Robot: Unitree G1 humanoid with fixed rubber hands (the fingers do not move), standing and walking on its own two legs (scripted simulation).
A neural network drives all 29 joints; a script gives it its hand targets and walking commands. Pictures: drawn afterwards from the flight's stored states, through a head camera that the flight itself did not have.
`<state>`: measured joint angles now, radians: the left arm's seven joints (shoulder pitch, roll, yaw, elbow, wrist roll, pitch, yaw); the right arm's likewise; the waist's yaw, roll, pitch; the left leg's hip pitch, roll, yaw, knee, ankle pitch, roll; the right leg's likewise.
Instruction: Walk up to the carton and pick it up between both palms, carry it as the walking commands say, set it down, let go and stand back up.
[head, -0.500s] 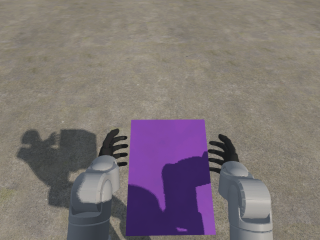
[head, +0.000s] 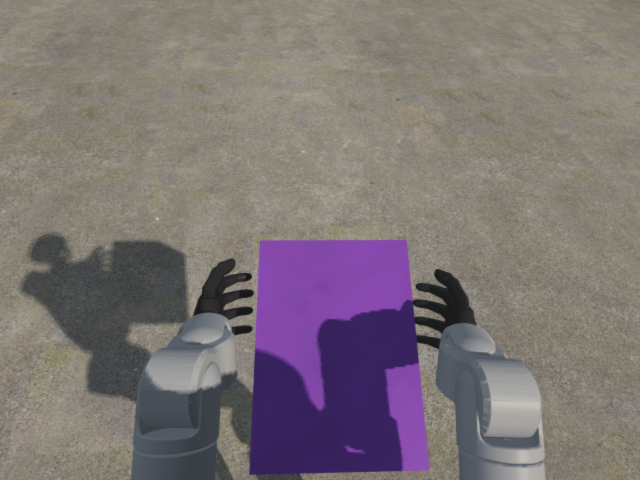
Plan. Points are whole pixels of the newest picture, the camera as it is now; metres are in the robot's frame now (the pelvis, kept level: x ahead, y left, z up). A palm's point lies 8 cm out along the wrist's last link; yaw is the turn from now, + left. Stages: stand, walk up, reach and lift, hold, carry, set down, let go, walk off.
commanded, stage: carry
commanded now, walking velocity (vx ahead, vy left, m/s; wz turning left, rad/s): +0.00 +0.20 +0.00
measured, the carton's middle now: (332, 349) +0.30 +0.01 -0.01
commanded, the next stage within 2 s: hold in 1.64 s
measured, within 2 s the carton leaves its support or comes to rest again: neither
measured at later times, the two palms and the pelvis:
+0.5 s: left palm (82, 353) +0.22 +0.27 +0.10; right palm (346, 365) +0.23 +0.00 +0.10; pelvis -0.04 +0.12 +0.01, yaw +0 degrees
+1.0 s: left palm (75, 365) +0.21 +0.26 +0.10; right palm (350, 406) +0.19 +0.00 +0.10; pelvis -0.07 +0.14 +0.00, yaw -1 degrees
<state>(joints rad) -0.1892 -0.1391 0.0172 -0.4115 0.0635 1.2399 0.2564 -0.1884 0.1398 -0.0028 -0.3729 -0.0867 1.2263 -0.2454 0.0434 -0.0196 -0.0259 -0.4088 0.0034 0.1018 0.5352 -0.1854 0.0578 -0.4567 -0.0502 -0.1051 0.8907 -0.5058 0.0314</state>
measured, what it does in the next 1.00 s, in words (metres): steps to the left: right foot, then left foot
